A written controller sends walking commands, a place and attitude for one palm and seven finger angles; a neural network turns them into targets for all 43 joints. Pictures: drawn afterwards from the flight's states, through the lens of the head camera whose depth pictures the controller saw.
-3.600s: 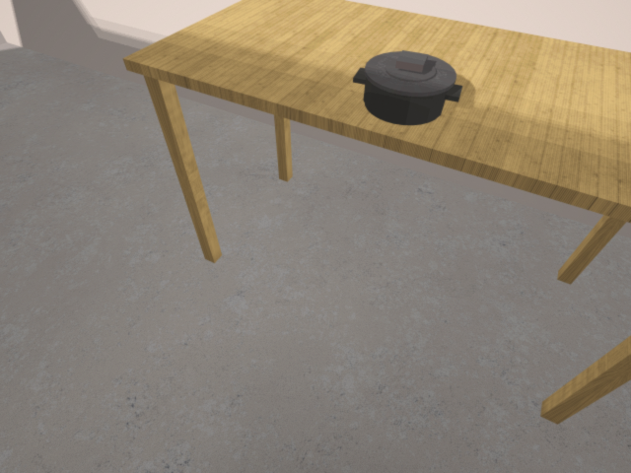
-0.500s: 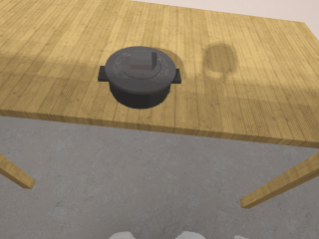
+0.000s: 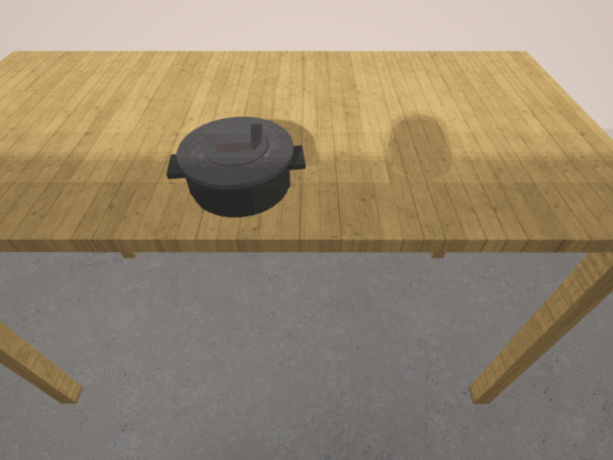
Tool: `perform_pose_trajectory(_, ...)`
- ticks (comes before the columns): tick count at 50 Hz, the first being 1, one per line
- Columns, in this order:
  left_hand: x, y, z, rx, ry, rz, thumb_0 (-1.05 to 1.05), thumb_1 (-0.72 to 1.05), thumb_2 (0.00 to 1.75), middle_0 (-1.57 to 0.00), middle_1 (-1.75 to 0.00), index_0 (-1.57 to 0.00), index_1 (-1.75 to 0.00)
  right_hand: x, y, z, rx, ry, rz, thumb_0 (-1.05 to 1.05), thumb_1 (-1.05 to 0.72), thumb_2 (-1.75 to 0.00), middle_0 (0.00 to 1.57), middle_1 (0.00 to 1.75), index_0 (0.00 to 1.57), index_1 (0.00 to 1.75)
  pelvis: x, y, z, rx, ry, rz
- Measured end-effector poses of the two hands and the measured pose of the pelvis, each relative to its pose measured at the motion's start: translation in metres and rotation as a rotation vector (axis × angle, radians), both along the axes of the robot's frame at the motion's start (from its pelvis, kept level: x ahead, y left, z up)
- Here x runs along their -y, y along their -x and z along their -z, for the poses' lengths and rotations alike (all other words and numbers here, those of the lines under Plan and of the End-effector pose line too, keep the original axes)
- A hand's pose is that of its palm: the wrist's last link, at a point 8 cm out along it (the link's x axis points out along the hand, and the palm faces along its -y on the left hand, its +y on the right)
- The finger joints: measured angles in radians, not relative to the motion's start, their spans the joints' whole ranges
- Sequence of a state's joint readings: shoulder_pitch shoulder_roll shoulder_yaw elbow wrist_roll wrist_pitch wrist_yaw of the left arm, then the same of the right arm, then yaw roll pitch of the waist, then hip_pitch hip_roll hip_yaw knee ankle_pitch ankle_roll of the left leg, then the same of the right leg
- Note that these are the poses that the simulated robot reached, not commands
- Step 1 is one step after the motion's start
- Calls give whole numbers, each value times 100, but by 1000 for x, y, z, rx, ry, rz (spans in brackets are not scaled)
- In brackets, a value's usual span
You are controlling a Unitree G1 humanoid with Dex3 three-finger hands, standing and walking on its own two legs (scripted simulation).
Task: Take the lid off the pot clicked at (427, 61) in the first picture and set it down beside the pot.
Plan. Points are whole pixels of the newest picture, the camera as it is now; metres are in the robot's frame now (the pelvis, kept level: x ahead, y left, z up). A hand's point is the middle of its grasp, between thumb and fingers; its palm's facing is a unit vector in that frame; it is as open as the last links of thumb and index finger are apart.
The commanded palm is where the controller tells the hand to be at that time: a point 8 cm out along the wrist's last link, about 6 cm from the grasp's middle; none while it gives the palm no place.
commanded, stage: come to a stop and stand still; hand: left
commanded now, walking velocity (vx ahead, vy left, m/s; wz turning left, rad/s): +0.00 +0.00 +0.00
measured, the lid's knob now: (234, 137) +0.54 +0.14 +0.15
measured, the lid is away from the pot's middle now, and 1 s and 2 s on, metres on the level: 0.00 0.00 0.00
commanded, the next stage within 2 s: look again from close up in 0.32 s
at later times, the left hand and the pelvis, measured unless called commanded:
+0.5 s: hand out of the picture -0.02 +0.15 -0.18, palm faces +0.03 -0.98 -0.18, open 7.4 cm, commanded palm none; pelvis +0.00 +0.00 -0.01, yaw +1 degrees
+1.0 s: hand out of the picture +0.06 +0.22 -0.18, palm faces +0.00 -0.97 -0.24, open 7.4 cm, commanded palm none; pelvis +0.02 +0.02 -0.01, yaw -1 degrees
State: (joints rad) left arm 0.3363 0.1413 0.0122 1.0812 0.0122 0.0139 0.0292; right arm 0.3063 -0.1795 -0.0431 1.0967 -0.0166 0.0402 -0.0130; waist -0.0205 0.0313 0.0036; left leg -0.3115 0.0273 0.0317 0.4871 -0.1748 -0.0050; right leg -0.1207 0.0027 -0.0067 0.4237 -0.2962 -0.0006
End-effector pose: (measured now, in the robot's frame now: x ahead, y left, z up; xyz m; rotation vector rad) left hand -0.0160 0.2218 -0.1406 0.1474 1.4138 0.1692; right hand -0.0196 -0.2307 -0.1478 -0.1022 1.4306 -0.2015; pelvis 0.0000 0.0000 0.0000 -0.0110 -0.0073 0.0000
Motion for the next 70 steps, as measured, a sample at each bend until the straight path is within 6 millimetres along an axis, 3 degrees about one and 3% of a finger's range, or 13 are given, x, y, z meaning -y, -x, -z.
perform_pose_trajectory(6,19,4,8,-5,40,-7,0,91,89,-20,-30,-20,-30,-11,29,0,-72,-21,8,1,-92,-90,20,30,20,30,6,4,1,21,-7,-10)
perform_pose_trajectory(13,27,8,8,-6,47,-9,1,91,89,-20,-30,-20,-30,-20,32,3,-77,-51,11,1,-91,-90,20,30,20,30,10,9,1,23,-8,-11)
perform_pose_trajectory(26,15,9,12,-4,25,7,0,91,89,-20,-30,-20,-30,-12,-8,6,18,-18,-33,2,-93,-90,20,30,20,30,1,2,8,3,22,-13)
perform_pose_trajectory(37,-26,-42,13,91,-25,30,0,91,89,-20,-30,-19,-30,-18,-64,4,144,21,-65,1,-93,-90,20,30,20,30,-18,-16,13,-8,6,1)
perform_pose_trajectory(46,-41,-71,10,135,-46,56,0,91,89,-20,-30,-19,-30,-22,-99,-3,207,26,-88,1,-92,-90,20,30,20,30,-20,-23,12,-15,0,10)
perform_pose_trajectory(53,-40,-74,10,127,-40,61,0,91,89,-20,-30,-19,-30,-18,-108,-5,205,29,-99,1,-91,-90,21,30,20,30,-18,-24,11,-21,-4,9)
perform_pose_trajectory(65,-29,-65,14,85,-20,58,0,91,89,-20,-30,-20,-30,-6,-103,-7,164,50,-95,1,-91,-90,21,30,20,30,-14,-26,10,-21,1,11)
perform_pose_trajectory(67,-34,-86,-6,232,-58,-10,1,91,89,-21,-30,-20,-31,-6,-108,-12,228,61,-114,1,-91,-90,21,30,20,30,-14,-25,9,-15,1,5)
perform_pose_trajectory(70,-38,-129,-64,544,-161,-21,1,91,89,-24,-34,-24,-34,-8,-130,-25,400,65,-139,1,-91,-90,20,30,20,30,-16,-26,5,-3,-9,-10)
